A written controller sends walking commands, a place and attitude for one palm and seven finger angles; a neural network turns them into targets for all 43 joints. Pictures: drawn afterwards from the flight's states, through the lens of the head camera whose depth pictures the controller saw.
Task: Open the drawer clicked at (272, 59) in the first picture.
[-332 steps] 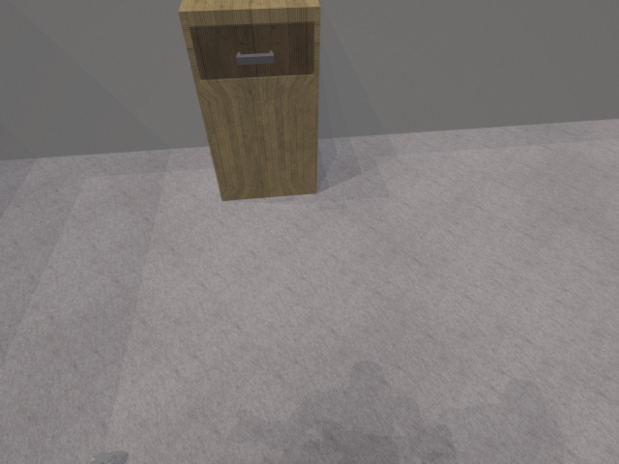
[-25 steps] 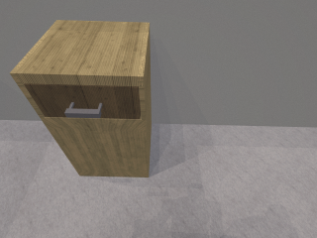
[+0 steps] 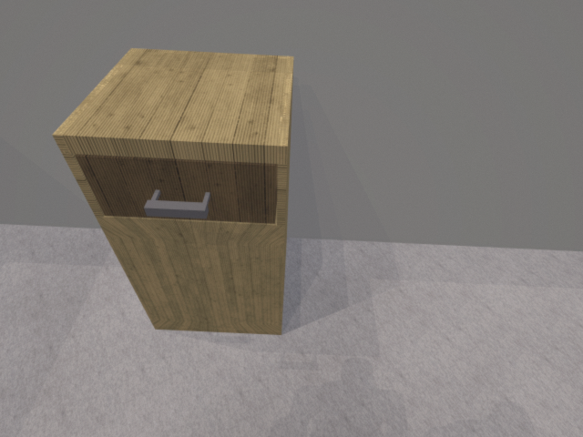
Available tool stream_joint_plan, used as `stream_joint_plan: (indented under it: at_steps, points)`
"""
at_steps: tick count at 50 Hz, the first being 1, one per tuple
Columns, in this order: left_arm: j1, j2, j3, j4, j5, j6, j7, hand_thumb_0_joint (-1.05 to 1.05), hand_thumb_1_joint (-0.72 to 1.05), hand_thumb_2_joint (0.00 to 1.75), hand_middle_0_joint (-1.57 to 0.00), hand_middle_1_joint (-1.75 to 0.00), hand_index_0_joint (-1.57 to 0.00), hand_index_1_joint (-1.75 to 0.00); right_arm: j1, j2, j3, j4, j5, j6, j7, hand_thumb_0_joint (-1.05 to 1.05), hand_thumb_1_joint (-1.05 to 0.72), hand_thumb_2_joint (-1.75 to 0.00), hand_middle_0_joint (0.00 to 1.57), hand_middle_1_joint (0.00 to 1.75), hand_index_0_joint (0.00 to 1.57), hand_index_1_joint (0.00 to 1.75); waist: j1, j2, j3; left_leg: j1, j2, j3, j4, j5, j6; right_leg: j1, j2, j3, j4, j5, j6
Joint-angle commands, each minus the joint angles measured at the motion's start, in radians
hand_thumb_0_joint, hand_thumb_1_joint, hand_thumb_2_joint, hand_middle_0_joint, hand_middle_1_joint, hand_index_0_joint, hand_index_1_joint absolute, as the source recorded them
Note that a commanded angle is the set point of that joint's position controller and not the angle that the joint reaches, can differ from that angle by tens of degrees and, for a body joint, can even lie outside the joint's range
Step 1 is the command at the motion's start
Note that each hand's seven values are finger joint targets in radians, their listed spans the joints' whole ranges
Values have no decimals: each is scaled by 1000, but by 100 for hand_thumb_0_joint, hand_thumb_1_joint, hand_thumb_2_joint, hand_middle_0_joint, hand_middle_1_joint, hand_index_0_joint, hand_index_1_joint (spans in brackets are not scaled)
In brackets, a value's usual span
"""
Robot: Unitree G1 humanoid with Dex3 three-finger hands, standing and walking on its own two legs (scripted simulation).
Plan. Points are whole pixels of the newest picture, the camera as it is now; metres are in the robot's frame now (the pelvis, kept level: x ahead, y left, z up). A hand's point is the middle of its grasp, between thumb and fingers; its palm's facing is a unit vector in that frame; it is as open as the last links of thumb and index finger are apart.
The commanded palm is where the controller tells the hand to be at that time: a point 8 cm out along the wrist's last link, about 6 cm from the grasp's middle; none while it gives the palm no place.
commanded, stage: look again from close up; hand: left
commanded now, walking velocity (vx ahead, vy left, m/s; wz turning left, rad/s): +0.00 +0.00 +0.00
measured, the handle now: (179, 202) +0.59 +0.29 -0.07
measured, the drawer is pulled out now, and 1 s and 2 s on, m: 0.00 0.00 0.00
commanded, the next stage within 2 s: shuffle to correct the standing spot in 0.20 s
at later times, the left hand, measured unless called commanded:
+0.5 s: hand out of the picture -0.05 +0.19 -0.18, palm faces +0.07 -0.99 -0.16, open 7.3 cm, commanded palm none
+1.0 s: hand out of the picture +0.11 +0.22 -0.17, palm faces +0.05 -0.97 -0.23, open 7.2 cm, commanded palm none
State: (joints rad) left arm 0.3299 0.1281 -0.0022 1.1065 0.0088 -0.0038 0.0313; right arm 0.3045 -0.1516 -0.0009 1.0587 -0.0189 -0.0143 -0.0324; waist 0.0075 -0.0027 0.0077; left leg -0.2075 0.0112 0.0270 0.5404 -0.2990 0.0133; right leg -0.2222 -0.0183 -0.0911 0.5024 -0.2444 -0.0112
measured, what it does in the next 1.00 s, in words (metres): steps on the spot: right foot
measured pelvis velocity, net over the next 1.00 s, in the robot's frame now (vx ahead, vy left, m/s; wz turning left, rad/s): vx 0.06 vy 0.03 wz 0.00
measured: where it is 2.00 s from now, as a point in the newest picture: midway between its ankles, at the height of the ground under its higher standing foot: outside the picture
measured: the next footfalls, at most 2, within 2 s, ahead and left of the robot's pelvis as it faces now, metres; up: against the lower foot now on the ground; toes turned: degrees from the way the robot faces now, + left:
right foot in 0.98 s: +0.15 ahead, -0.08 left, +0.00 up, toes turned -2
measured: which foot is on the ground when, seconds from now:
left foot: down 0.00-1.00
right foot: down 0.00-0.66, up 0.68-0.96, down 0.98-1.00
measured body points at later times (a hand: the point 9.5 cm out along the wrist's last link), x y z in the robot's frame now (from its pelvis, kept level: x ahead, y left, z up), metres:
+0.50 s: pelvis -0.01 +0.02 +0.00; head -0.02 +0.03 +0.45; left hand -0.05 +0.24 -0.16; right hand -0.03 -0.19 -0.16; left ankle +0.00 +0.11 -0.73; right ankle +0.02 -0.11 -0.73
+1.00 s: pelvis +0.06 +0.03 -0.01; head +0.07 +0.02 +0.44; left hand +0.11 +0.27 -0.15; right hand -0.02 -0.15 -0.17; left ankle +0.00 +0.11 -0.74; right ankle +0.13 -0.07 -0.74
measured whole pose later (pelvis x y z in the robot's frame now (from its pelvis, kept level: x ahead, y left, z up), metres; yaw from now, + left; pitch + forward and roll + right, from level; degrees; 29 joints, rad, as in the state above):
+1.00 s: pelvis +0.06 +0.03 -0.01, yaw +0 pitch -2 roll +1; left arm 0.22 0.17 0.04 1.03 0.01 -0.03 0.03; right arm 0.44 -0.07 0.01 1.14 -0.01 -0.04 -0.04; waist -0.01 0.00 0.05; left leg -0.10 -0.07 0.07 0.51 -0.38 0.07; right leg -0.33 -0.05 -0.08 0.56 -0.14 -0.03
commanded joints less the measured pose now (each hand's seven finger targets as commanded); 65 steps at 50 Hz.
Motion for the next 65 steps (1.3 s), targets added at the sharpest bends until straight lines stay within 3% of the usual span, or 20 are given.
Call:
stream_joint_plan:
  at_steps: [1, 7, 15, 21, 27, 30, 31, 33, 34, 36, 39, 45, 47, 49, 50, 52, 55, 58, 62, 65]
  points:
    - [56, 88, 13, -43, 5, -13, 7, 0, 90, 90, -20, -30, -20, -30, 63, -90, -6, -38, 3, -14, -2, 0, -90, -90, 20, 30, 20, 30, -7, 27, 84, -123, 96, -109, -174, 61, 29, 11, -76, 97, -84, 30, -25]
    - [71, 82, 12, -57, 11, -4, 2, 0, 90, 90, -20, -30, -20, -30, 51, -108, -8, -44, 0, -14, 1, 0, -90, -90, 20, 30, 20, 30, 6, 58, 122, -204, 104, -151, -273, -132, 38, 34, -67, 75, -67, 31, -16]
    - [87, 71, 14, -55, 12, -9, 0, 0, 90, 90, -20, -30, -20, -30, 69, -104, -10, -30, 1, -17, 2, 0, -90, -90, 20, 30, 20, 30, 4, 31, 87, -176, 100, -157, -285, -125, 44, 38, -73, 76, -74, 46, -12]
    - [127, 75, 28, -57, 25, -11, -8, 0, 90, 90, -20, -30, -20, -30, 80, -113, -16, -28, -6, 1, 11, 0, -90, -90, 20, 30, 20, 30, 17, 17, 136, -246, 86, -147, -257, -351, 68, 8, -65, 88, -54, -216, -31]
    - [175, 136, 63, -54, 13, -26, 0, 0, 90, 90, -20, -30, -20, -30, 114, -41, -7, -40, -8, -9, 19, 0, -90, -90, 20, 30, 20, 30, 8, -169, 97, -222, -27, 16, 59, -108, 36, -12, -245, 342, -244, -402, -130]
    - [120, 122, 67, -70, 18, -20, 2, 0, 90, 90, -20, -30, -20, -30, 165, -27, -5, -25, -7, -16, 22, 0, -90, -90, 20, 30, 20, 30, -28, -83, 135, -78, -13, 18, -60, -86, 36, -148, -197, 228, -175, -333, -115]
    - [107, 99, 61, -72, 18, -18, -2, 0, 90, 90, -20, -30, -20, -30, 199, -43, -6, -9, -6, -23, 21, 0, -90, -90, 20, 30, 20, 30, -39, 6, 134, -27, 18, -34, -127, -81, 43, -181, -133, 148, -78, -276, -91]
    - [62, 30, 41, -93, 24, -22, -9, 0, 90, 90, -20, -30, -20, -30, 316, -123, -24, 28, -8, -36, 5, 0, -90, -90, 20, 30, 20, 30, -78, 302, 137, 126, 244, -369, -319, 12, 140, -381, 3, -32, 297, -227, -32]
    - [17, 34, 39, -109, 26, -32, -10, 0, 90, 90, -20, -30, -20, -30, 329, -102, -18, 39, -10, -39, -5, 0, -90, -90, 20, 30, 20, 30, -85, 220, 158, 192, 290, -416, -316, 175, 212, -485, -17, 16, 442, -272, -41]
    - [-16, 20, 42, -108, 18, -49, -19, 0, 90, 90, -20, -30, -20, -30, 281, -87, -9, 18, -11, -53, -6, 0, -90, -90, 20, 30, 20, 30, -61, 65, 118, 209, 290, -327, -256, 465, 261, -480, -64, 45, 513, -233, -41]
    - [-17, -3, 40, -100, 14, -43, -28, 0, 90, 90, -20, -30, -20, -30, 242, -73, -4, 14, -6, -66, -8, 0, -90, -90, 20, 30, 20, 30, -34, 98, 75, 171, 221, -178, -257, 621, 235, -374, -60, 13, 439, -145, -25]
    - [1, 0, 32, -76, 5, -24, -7, 0, 90, 90, -20, -30, -20, -30, 180, -60, 0, 37, 1, -48, -23, 0, -90, -90, 20, 30, 20, 30, 15, 86, 60, 54, 180, -87, -163, 841, 151, -70, -29, 28, 101, 63, -12]
    - [76, 61, 41, -58, 7, -32, 3, 0, 90, 90, -20, -30, -20, -30, 173, -52, -5, 39, 13, -41, -21, 0, -90, -90, 20, 30, 20, 30, 47, 3, 23, 7, 130, -70, -66, 660, 80, 106, -64, 59, -64, 304, -9]
    - [95, 142, 50, -54, 3, -31, 11, 0, 90, 90, -20, -30, -20, -30, 229, -22, -18, 38, 20, -27, -11, 0, -90, -90, 20, 30, 20, 30, 10, -74, -26, -155, 8, -42, 9, 129, 20, 243, -273, 239, 31, 822, -112]
    - [70, 157, 51, -65, -3, -27, 13, 0, 90, 90, -20, -30, -20, -30, 239, 2, -22, 44, 22, -7, -10, 0, -90, -90, 20, 30, 20, 30, -4, -145, -41, -132, -8, -24, 45, -52, 2, 187, -333, 265, 10, 851, -169]
    - [11, 147, 55, -94, 6, -23, 21, 0, 90, 90, -20, -30, -20, -30, 213, 13, -25, 38, 19, 14, -11, 0, -90, -90, 20, 30, 20, 30, -5, -282, -60, -87, 7, 0, 136, -215, -3, 79, -343, 281, -74, 722, -210]
    - [-88, 140, 63, -135, 6, 0, 22, 0, 90, 90, -20, -30, -20, -30, 236, 32, -23, 61, 14, 18, -1, 0, -90, -90, 20, 30, 20, 30, -42, -111, -1, -2, 15, 20, -82, -8, -1, -63, -247, 202, -60, 340, -140]
    - [-96, 76, 60, -160, 6, 25, 13, 0, 90, 90, -20, -30, -20, -30, 135, -24, -31, 9, -3, 7, 2, 0, -90, -90, 20, 30, 20, 30, -1, 190, 118, -157, 185, -149, -291, 144, 69, -72, -54, 46, 62, 14, -27]
    - [-24, 42, 48, -133, 16, 18, 4, 0, 90, 90, -20, -30, -20, -30, 43, -55, -32, -35, -4, -5, -8, 0, -90, -90, 20, 30, 20, 30, 29, 84, 61, -109, 175, -90, -217, 281, 94, -15, -51, 65, 76, 56, -23]
    - [-10, 63, 42, -119, 14, 9, 0, 0, 90, 90, -20, -30, -20, -30, 60, -56, -29, -37, 1, -1, -5, 0, -90, -90, 20, 30, 20, 30, 9, 19, 60, -104, 122, -60, -202, 100, 57, 6, -71, 112, -22, 124, -25]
